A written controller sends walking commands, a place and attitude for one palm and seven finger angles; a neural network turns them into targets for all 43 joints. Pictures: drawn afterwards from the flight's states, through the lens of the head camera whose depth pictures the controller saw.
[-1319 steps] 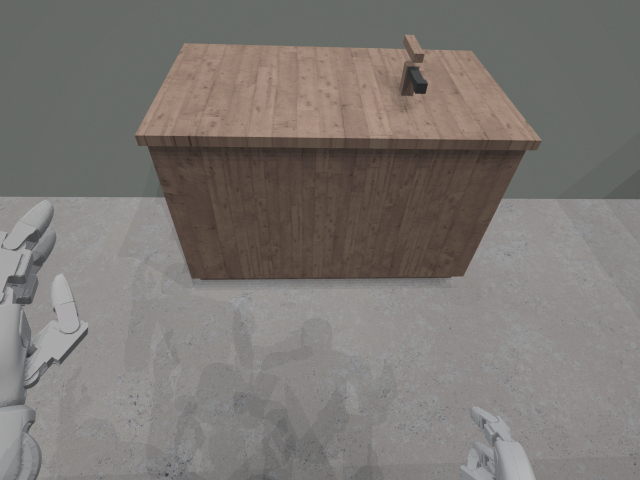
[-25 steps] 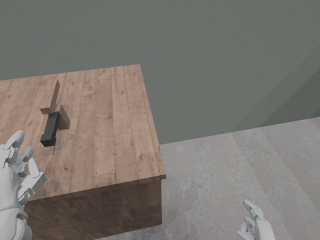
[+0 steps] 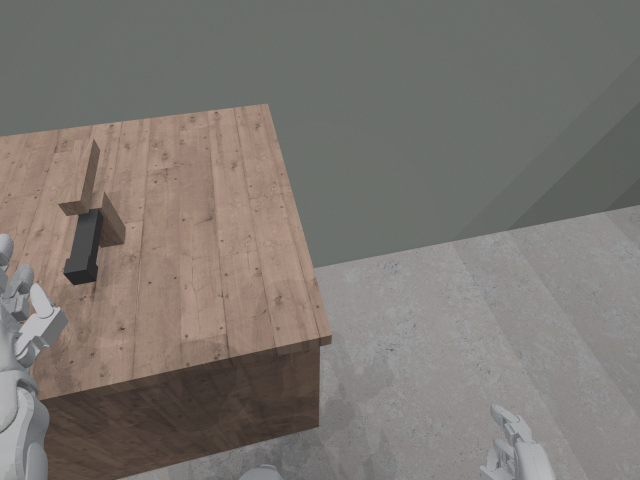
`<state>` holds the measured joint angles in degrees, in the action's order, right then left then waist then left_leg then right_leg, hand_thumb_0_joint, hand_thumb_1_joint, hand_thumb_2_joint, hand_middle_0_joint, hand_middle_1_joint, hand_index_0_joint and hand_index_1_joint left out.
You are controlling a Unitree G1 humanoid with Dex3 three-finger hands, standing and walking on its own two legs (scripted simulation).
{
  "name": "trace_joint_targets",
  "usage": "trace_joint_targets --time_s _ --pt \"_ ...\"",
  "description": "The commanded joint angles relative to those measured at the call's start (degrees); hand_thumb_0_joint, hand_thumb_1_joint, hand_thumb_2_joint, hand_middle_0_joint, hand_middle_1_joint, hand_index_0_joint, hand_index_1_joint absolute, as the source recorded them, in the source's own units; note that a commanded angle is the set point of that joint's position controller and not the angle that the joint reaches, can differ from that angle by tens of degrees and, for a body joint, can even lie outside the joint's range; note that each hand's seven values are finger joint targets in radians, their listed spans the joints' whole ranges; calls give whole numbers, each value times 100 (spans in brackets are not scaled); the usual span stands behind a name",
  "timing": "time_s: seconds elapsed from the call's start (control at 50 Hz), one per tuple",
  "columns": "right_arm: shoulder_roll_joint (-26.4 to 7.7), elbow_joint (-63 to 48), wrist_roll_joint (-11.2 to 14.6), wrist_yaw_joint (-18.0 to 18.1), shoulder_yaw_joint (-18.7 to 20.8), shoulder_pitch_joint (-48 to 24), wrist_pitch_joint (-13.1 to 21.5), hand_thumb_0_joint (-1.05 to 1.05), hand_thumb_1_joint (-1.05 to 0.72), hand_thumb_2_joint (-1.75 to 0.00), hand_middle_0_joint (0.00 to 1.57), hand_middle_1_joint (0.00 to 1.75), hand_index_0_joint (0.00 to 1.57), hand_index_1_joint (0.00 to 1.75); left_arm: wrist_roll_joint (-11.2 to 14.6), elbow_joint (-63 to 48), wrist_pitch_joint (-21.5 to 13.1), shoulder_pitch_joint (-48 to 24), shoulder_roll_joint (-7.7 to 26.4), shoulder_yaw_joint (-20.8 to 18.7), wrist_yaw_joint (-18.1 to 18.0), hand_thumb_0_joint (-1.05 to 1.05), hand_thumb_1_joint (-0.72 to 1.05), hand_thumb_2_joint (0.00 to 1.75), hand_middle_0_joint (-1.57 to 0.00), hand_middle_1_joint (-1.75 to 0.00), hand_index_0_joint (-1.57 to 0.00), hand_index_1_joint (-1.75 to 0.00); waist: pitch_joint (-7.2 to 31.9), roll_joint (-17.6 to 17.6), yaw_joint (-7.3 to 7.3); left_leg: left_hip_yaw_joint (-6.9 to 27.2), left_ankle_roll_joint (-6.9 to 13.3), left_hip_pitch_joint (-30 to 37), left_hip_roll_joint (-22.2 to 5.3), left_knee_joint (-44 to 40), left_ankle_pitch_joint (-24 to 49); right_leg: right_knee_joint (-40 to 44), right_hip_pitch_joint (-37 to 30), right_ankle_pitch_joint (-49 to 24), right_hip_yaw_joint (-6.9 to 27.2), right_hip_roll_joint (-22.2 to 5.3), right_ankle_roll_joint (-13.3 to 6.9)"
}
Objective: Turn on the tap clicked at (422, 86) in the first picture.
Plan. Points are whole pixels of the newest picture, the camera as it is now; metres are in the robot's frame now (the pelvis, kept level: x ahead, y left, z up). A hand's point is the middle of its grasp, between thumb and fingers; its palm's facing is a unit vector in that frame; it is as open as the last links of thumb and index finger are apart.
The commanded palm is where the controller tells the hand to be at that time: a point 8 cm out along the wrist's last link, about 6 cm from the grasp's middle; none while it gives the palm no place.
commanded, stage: reach beside the lever's end, fingers flat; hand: left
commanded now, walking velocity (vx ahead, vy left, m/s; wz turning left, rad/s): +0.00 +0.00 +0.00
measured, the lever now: (81, 270) +0.34 +0.35 +0.05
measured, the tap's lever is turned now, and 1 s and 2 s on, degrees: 0 0 3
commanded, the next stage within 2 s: push the lever round in 1.12 s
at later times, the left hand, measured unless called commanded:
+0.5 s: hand (41, 309) +0.28 +0.37 +0.05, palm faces +0.56 -0.82 -0.13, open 7.8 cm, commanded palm +0.24 +0.40 +0.05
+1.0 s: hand (52, 296) +0.31 +0.38 +0.03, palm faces +0.54 -0.83 -0.13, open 7.8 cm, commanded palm +0.26 +0.41 +0.04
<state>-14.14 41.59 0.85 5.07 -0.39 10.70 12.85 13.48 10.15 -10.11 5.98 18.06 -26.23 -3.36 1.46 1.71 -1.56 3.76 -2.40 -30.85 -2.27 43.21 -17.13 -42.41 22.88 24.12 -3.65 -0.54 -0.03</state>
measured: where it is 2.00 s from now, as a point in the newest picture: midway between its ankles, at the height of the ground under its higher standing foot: outside the picture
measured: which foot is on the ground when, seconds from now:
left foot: down 0.00-1.00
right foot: down 0.00-1.00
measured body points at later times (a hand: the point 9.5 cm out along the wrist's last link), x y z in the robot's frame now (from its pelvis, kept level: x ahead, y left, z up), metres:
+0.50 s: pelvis +0.00 +0.01 -0.01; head +0.06 +0.02 +0.43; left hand +0.25 +0.41 +0.06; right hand +0.14 -0.25 -0.12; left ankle +0.05 +0.14 -0.71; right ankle -0.02 -0.12 -0.71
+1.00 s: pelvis -0.01 +0.02 -0.03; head +0.06 +0.03 +0.42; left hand +0.27 +0.42 +0.04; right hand +0.09 -0.25 -0.13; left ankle +0.05 +0.14 -0.71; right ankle -0.02 -0.12 -0.71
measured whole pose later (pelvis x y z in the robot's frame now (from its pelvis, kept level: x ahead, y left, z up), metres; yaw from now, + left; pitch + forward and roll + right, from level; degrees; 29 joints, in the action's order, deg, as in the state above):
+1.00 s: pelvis -0.01 +0.02 -0.03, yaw -2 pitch +12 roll -3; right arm -14.9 39.1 0.4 3.5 0.0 15.6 5.8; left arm 12.3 32.8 -17.4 -7.7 26.5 -36.6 4.5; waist 4.4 1.4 1.6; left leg 3.7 -1.4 -46.4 -3.2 55.1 -21.1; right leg -52.3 37.7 26.8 -2.9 0.5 0.9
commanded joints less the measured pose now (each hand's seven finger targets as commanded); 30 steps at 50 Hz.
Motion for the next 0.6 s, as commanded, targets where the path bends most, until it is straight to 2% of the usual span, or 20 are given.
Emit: trace_joint_targets --time_s 0.0,0.02,0.04,0.08,0.1,0.12,0.16,0.18,0.2,0.22,0.28,0.3,0.32,0.34,0.36,0.4,0.44,0.5,0.52,0.58 --pt "-820 -710 34 84 319 -273 245 0 -90 -90 20 30 20 30 28 -879 -500 -919 1643 -728 173 0 90 90 -17 -21 -17 -21 1207 369 0 -175 296 1025 292 -477 805 719 204 -1301 92 156 -44" --pt "-813 -765 34 72 322 -255 244 0 -90 -90 20 30 20 30 53 -948 -542 -1082 1485 -573 216 0 90 90 -17 -21 -17 -21 1267 285 75 -153 298 1046 293 -462 849 673 217 -1374 71 150 -35" --pt "-830 -768 27 61 337 -216 244 0 -90 -90 20 30 20 30 73 -833 -554 -991 1507 -631 245 0 90 90 -17 -21 -17 -21 1329 295 21 -148 295 1036 293 -428 916 639 206 -1442 69 157 -39" --pt "-854 -753 21 53 358 -169 210 0 -90 -90 20 30 20 30 88 -683 -600 -1084 1611 -733 279 0 90 90 -17 -20 -17 -20 1342 226 49 -137 302 978 283 -359 974 577 288 -1496 59 169 -29" --pt "-864 -689 26 62 363 -139 161 0 -90 -90 20 30 20 30 37 -543 -612 -1049 1822 -937 259 0 90 90 -17 -20 -17 -20 1265 296 25 -147 297 939 275 -347 964 579 313 -1464 73 178 -33" --pt "-853 -746 16 44 364 -127 142 0 -90 -90 20 30 20 30 59 -586 -655 -1159 1704 -842 275 0 90 90 -17 -20 -17 -20 1329 327 54 -128 296 931 284 -348 975 536 336 -1467 56 171 -36" --pt "-870 -758 -5 14 387 -83 130 0 -90 -90 20 30 20 30 69 -533 -730 -1140 1724 -892 301 0 90 90 -16 -19 -16 -19 1461 300 30 -109 293 932 270 -272 1106 452 338 -1573 45 184 -41" --pt "-887 -752 -6 10 405 -43 101 0 -90 -90 20 30 20 30 81 -361 -744 -1046 1832 -1034 319 0 90 90 -16 -19 -16 -19 1462 203 11 -113 297 868 264 -231 1171 420 337 -1645 49 194 -38" --pt "-889 -689 4 21 405 -29 49 0 -90 -90 20 30 20 30 4 -360 -790 -1108 2053 -1193 303 0 90 90 -16 -19 -16 -19 1495 374 -17 -125 295 889 255 -198 1247 388 342 -1673 68 193 -48" --pt "-863 -749 -13 -1 414 -25 41 0 -90 -90 20 30 20 30 24 -515 -854 -1242 1859 -1009 327 0 90 90 -16 -18 -16 -18 1607 415 37 -130 297 937 264 -176 1315 346 329 -1764 66 182 -44" --pt "-890 -727 -19 -33 448 49 12 0 -90 -90 20 30 20 30 65 -288 -937 -1089 1931 -1127 436 0 90 90 -16 -18 -16 -18 1671 405 33 -132 297 890 240 -60 1419 272 424 -1833 69 205 -45" --pt "-902 -675 -10 -16 435 69 -33 0 -90 -90 20 30 20 30 36 -176 -948 -1168 2004 -1190 448 0 90 90 -16 -17 -16 -17 1527 419 44 -122 300 837 242 -46 1400 268 483 -1810 73 208 -46" --pt "-904 -700 -16 -28 445 101 -46 0 -90 -90 20 30 20 30 70 -89 -969 -1235 1943 -1156 495 0 90 90 -16 -17 -16 -17 1539 311 79 -106 303 762 245 -36 1344 241 516 -1787 58 207 -41" --pt "-924 -709 -10 -31 459 120 -59 0 -90 -90 20 30 20 30 104 57 -970 -1136 2029 -1264 546 0 90 90 -16 -17 -16 -17 1558 221 44 -99 308 681 241 -15 1325 213 531 -1759 51 220 -42" --pt "-940 -711 5 -14 453 97 -80 0 -90 -90 20 30 20 30 128 185 -959 -1208 2023 -1232 616 0 90 90 -16 -17 -16 -17 1464 187 99 -129 323 592 249 26 1222 222 633 -1702 73 214 -25" --pt "-942 -639 20 26 450 134 -127 0 -90 -90 20 30 20 30 93 281 -1010 -1577 2248 -1379 683 0 90 90 -15 -16 -15 -16 1459 377 93 -129 315 578 238 65 1187 174 709 -1626 96 204 -38" --pt "-947 -689 -6 15 450 149 -122 0 -90 -90 20 30 20 30 107 253 -1084 -1719 2224 -1292 760 0 90 90 -15 -16 -15 -16 1620 531 116 -100 314 633 238 92 1134 124 799 -1501 83 218 -50" --pt "-975 -611 -4 54 432 194 -161 0 -90 -90 20 30 20 30 35 514 -1165 -2077 2442 -1377 806 0 90 90 -15 -15 -15 -15 1557 457 210 -64 332 505 205 184 905 59 1053 -1232 91 231 -43" --pt "-981 -618 -14 54 420 202 -162 0 -90 -90 20 30 20 30 23 585 -1202 -2316 2373 -1252 832 0 90 90 -15 -15 -15 -15 1564 524 263 -38 329 465 212 192 783 22 1156 -1107 81 227 -44" --pt "-1037 -631 -21 70 411 250 -194 0 -90 -90 20 30 20 30 44 969 -1229 -2461 2627 -1417 930 0 90 90 -15 -15 -15 -15 1654 450 246 -37 339 253 218 299 608 -62 1263 -945 89 236 -46"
